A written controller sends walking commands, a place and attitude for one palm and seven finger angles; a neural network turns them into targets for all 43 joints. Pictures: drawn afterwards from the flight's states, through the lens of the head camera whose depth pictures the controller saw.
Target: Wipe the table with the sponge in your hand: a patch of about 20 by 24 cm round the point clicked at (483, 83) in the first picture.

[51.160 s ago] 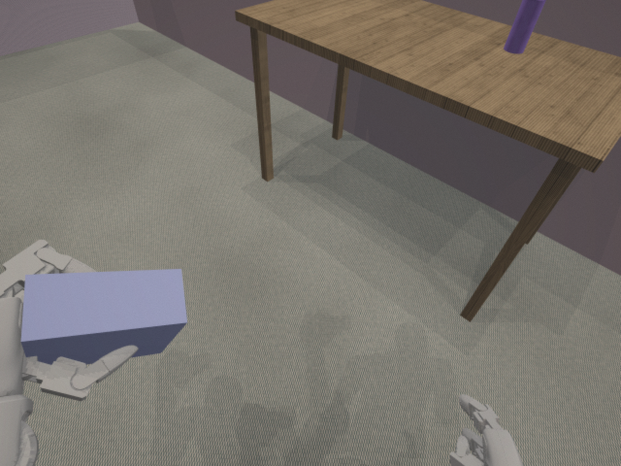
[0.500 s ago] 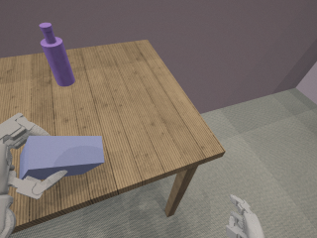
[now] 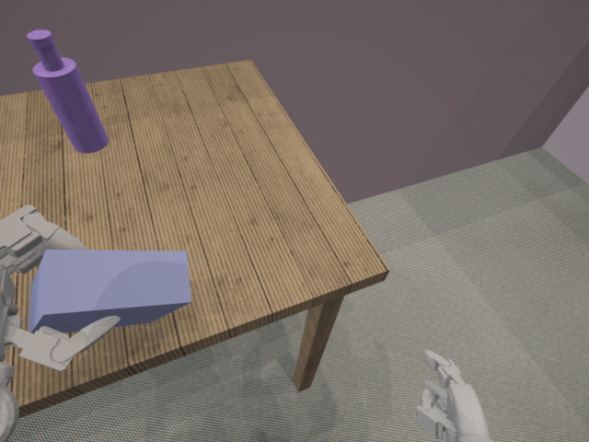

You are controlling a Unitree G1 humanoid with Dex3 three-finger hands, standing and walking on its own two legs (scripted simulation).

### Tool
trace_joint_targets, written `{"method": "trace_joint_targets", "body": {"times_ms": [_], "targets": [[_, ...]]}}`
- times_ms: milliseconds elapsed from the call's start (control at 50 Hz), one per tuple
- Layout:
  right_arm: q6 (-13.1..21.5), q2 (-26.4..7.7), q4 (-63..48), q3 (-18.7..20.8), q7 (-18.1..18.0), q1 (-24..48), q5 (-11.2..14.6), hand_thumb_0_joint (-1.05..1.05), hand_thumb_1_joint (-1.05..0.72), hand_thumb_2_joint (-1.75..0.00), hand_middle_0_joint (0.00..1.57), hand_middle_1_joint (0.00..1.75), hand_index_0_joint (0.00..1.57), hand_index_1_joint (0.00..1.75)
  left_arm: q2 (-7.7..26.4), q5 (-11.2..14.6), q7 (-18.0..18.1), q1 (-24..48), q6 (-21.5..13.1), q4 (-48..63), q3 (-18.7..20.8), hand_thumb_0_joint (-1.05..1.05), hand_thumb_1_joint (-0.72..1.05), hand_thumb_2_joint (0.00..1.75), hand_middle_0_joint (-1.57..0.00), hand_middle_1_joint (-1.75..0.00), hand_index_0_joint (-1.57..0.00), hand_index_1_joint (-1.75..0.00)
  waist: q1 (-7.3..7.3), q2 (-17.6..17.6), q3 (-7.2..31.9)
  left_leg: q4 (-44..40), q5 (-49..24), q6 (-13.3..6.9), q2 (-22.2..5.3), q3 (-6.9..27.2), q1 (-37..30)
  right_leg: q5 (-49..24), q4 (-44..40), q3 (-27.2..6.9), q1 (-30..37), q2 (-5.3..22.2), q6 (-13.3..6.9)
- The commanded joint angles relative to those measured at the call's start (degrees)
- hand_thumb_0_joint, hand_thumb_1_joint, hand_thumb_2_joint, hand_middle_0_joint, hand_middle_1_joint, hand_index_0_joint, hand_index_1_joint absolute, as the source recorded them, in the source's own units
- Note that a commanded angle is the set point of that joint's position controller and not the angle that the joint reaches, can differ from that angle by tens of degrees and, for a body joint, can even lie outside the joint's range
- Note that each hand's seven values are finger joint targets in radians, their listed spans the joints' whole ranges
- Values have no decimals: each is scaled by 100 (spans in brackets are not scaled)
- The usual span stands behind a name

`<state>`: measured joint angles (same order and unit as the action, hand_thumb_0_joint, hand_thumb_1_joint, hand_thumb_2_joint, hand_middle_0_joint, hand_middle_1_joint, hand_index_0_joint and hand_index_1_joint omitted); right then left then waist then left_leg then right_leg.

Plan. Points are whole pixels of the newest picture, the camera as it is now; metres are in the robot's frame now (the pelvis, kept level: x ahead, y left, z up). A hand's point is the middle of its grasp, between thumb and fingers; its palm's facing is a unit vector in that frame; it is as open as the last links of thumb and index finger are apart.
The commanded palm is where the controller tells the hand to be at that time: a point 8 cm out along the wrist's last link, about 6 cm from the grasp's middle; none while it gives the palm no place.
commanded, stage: shuffle to correct the standing spot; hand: left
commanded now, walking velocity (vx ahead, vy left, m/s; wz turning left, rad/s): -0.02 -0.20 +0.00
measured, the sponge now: (129, 292) +0.24 +0.20 +0.12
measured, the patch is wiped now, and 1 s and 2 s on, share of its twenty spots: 1.00 1.00 1.00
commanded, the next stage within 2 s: come to a stop and stand still in 0.16 s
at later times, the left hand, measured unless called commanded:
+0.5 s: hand (111, 279) +0.24 +0.21 +0.16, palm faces +0.35 -0.84 -0.42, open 9.7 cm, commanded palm +0.17 +0.25 +0.17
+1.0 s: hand (42, 278) +0.23 +0.27 +0.16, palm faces +0.40 -0.84 -0.36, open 9.7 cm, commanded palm +0.17 +0.30 +0.17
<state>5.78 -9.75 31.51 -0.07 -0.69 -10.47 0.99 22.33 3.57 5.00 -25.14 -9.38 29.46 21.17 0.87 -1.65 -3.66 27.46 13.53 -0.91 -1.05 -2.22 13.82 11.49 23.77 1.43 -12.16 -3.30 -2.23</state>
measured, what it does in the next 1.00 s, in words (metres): stands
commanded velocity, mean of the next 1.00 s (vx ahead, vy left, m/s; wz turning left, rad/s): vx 0.00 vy -0.03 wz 0.00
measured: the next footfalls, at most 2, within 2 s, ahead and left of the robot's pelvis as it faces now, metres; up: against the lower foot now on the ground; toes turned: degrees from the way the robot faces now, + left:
none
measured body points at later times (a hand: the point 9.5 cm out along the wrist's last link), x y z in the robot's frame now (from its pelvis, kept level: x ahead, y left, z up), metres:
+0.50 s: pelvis +0.02 -0.03 +0.00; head +0.05 -0.03 +0.45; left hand +0.21 +0.25 +0.18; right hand +0.18 -0.28 -0.09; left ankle +0.01 +0.10 -0.74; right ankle +0.01 -0.09 -0.74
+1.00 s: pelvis +0.02 +0.02 +0.00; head +0.04 +0.04 +0.45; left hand +0.20 +0.31 +0.18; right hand +0.21 -0.19 -0.06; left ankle +0.01 +0.11 -0.74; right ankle +0.01 -0.09 -0.74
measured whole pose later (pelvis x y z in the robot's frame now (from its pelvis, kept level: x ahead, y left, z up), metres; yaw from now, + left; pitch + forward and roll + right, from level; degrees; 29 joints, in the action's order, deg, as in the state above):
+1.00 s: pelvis +0.02 +0.02 +0.00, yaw +2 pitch -1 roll -1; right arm 4.4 -10.3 32.2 -1.1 -2.2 -10.0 1.3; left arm 21.3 2.8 7.3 -25.6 -7.7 28.8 19.3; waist 0.8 -1.5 -2.7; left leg 24.8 13.6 -2.5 1.1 -1.3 10.8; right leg 12.0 21.0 2.2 -8.5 -1.3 -0.8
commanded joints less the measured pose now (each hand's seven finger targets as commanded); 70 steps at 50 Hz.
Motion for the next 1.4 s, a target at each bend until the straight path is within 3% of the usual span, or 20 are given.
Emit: {"method": "trace_joint_targets", "body": {"times_ms": [0, 40, 120, 140, 220, 240, 320, 340, 400, 420, 440, 480, 540, 720, 840, 920, 940, 1220, 1240, 1380], "targets": [[262, -874, -867, 395, -112, 359, -12, 0, -90, -90, 20, 30, 20, 30, 905, 144, 88, 363, -339, 1227, 648, 0, 10, 130, -120, -160, -120, -160, -26, 463, 1016, -283, -699, -51, -687, 510, -185, -914, -202, -528, 322, 546, 105], [248, -856, -826, 348, -133, 386, -21, 0, -90, -90, 20, 30, 20, 30, 790, 164, 99, 341, -304, 1196, 511, 0, 10, 130, -120, -160, -120, -160, -56, 452, 936, -244, -351, -59, -588, 419, -189, -670, -313, -570, 119, 556, 84], [241, -865, -820, 397, -176, 434, 21, 0, -90, -90, 20, 30, 20, 30, 1002, 179, 150, 370, -254, 1344, 692, 0, 10, 130, -120, -160, -120, -160, -63, 306, 905, 91, -42, -50, -416, 284, -335, -391, -540, -881, -249, 743, -42], [215, -854, -807, 378, -172, 342, -16, 0, -90, -90, 20, 30, 20, 30, 869, 205, 142, 327, -251, 1282, 566, 0, 10, 130, -120, -160, -120, -160, -99, 207, 959, 147, 42, -63, -379, 256, -296, -198, -583, -868, -243, 774, -45], [204, -870, -796, 419, -215, 415, 25, 0, -90, -90, 20, 30, 20, 30, 1124, 220, 199, 125, -224, 1391, 832, 0, 10, 130, -120, -160, -120, -160, -82, 173, 935, 399, -50, -61, -326, 199, -379, -229, -642, -1033, -433, 920, -91], [175, -856, -782, 382, -209, 332, -23, 0, -90, -90, 20, 30, 20, 30, 952, 252, 181, 102, -230, 1347, 670, 0, 10, 130, -120, -160, -120, -160, -114, 145, 967, 398, -36, -76, -343, 196, -254, -171, -605, -936, -308, 927, -56], [173, -864, -745, 346, -208, 492, 51, 0, -90, -90, 20, 30, 20, 30, 1069, 197, 305, -129, -265, 1236, 862, 0, 10, 130, -120, -160, -120, -160, -59, 368, 998, 400, -326, -77, -251, 256, -178, -776, -612, -1150, 78, 1101, 105], [155, -841, -741, 300, -186, 450, 33, 0, -90, -90, 20, 30, 20, 30, 898, 199, 309, -199, -281, 1185, 711, 0, 10, 130, -120, -160, -120, -160, -60, 264, 1028, 395, -421, -90, -228, 249, -170, -907, -620, -1107, 188, 1073, 183], [170, -876, -737, 307, -184, 487, 56, 0, -90, -90, 20, 30, 20, 30, 976, 161, 349, -157, -324, 1250, 767, 0, 10, 130, -120, -160, -120, -160, -28, 134, 1091, 261, -786, -83, -239, 280, -143, -1885, -470, -1032, 608, 1093, 338], [165, -877, -680, 280, -206, 577, 53, 0, -90, -90, 20, 30, 20, 30, 1048, 115, 396, -188, -314, 1238, 811, 0, 10, 130, -120, -160, -120, -160, -15, 345, 1064, 143, -938, -101, -285, 306, -240, -2042, -384, -930, 579, 1075, 338], [142, -863, -666, 274, -200, 510, 32, 0, -90, -90, 20, 30, 20, 30, 886, 120, 382, -223, -322, 1176, 676, 0, 10, 130, -120, -160, -120, -160, -27, 243, 1131, 87, -1066, -122, -315, 294, -314, -2041, -327, -795, 644, 980, 362], [142, -877, -713, 299, -201, 519, 52, 0, -90, -90, 20, 30, 20, 30, 965, 110, 375, -95, -313, 1206, 716, 0, 10, 130, -120, -160, -120, -160, -17, 148, 1192, 78, -1250, -120, -354, 288, -362, -2346, -263, -768, 786, 960, 407], [104, -870, -669, 277, -208, 494, 41, 0, -90, -90, 20, 30, 20, 30, 799, 79, 372, -56, -271, 1074, 543, 0, 10, 130, -120, -160, -120, -160, -35, 100, 1089, -53, -1224, -134, -379, 350, -440, -1931, -298, -704, 685, 909, 303], [121, -845, -694, 232, -229, 581, 49, 0, -90, -90, 20, 30, 20, 30, 869, 10, 357, 304, -217, 1180, 487, 0, 10, 130, -120, -160, -120, -160, -42, 435, 916, -464, -1023, -146, -477, 588, -498, -1169, -430, -705, 582, 837, 89], [119, -831, -734, 181, -222, 489, 1, 0, -90, -90, 20, 30, 20, 30, 699, -2, 338, 365, -235, 1150, 339, 0, 10, 130, -120, -160, -120, -160, -44, 511, 961, -671, -1198, -134, -527, 707, -369, -1171, -343, -453, 831, 739, 79], [168, -822, -758, 198, -224, 528, 38, 0, -90, -90, 20, 30, 20, 30, 860, -22, 344, 338, -258, 1243, 477, 0, 10, 130, -120, -160, -120, -160, -40, 685, 971, -733, -1313, -88, -562, 746, -381, -1161, -287, -414, 837, 725, 80], [139, -820, -755, 170, -214, 452, -4, 0, -90, -90, 20, 30, 20, 30, 680, -16, 322, 285, -268, 1151, 328, 0, 10, 130, -120, -160, -120, -160, -45, 624, 931, -805, -1306, -89, -562, 792, -293, -1102, -288, -308, 879, 686, 86], [273, -845, -734, 246, -212, 401, 27, 0, -90, -90, 20, 30, 20, 30, 883, -57, 312, 220, -406, 1313, 539, 0, 10, 130, -120, -160, -120, -160, -55, 753, 972, -882, -1343, 123, -586, 855, -343, -816, -180, -192, 816, 629, 81], [248, -851, -720, 216, -204, 352, -14, 0, -90, -90, 20, 30, 20, 30, 697, -34, 290, 172, -411, 1200, 382, 0, 10, 130, -120, -160, -120, -160, -54, 777, 895, -985, -1239, 139, -589, 935, -222, -686, -195, -139, 828, 597, 82], [270, -862, -725, 253, -210, 328, 9, 0, -90, -90, 20, 30, 20, 30, 776, -58, 306, 289, -408, 1116, 472, 0, 10, 130, -120, -160, -120, -160, -62, 609, 781, -1031, -556, 77, -578, 932, 39, -662, -285, -243, 912, 667, 74]]}}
